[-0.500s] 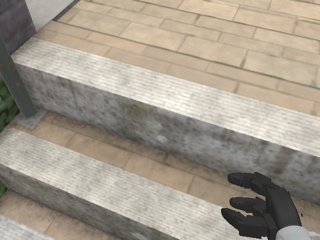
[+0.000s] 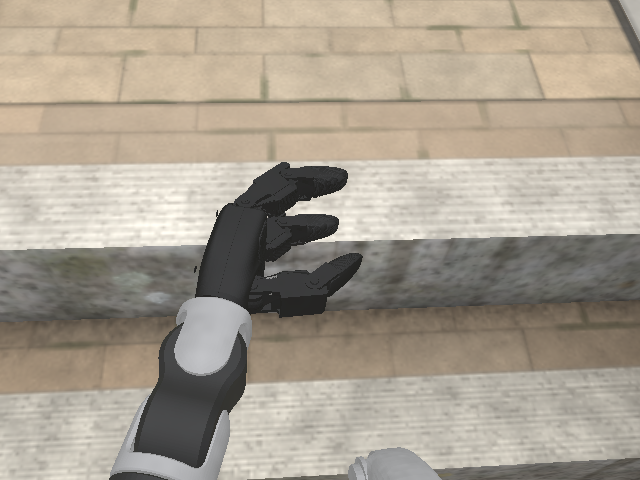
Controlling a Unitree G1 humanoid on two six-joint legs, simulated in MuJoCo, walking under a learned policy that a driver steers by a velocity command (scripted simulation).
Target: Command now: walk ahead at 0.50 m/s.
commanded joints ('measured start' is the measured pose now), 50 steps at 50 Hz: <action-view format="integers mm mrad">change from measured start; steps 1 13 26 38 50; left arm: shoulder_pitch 260 -40 371 367 185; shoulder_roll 81 118 -57 59 32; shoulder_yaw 41 106 81 129 38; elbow -33 244 94 319 190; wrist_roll -98 34 -15 8 -20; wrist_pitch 5 -77 5 55 60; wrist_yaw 42 39 53 10 40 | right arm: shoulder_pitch -39 253 -19 103 92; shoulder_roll -245 -100 -67 -40 15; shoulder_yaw -42 -8 77 17 76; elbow -142 -239 -272 -151 23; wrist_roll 17 -30 -40 -7 39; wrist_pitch -23 183 11 0 -43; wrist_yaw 40 21 76 -15 54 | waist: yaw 195 -250 261 68 115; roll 144 -17 47 44 45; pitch -533 -22 57 42 141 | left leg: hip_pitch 63 -436 -275 147 -187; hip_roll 143 -207 163 108 36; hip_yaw -132 -27 -382 -371 -237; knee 379 1967 430 274 115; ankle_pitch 1316 87 847 -220 27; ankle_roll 199 -37 -17 5 -18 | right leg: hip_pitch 796 -42 -76 -240 -385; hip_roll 66 -201 35 -4 9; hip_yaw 111 104 165 69 -80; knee -649 -824 689 246 428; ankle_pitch -69 -100 354 703 521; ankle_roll -10 -10 93 55 -5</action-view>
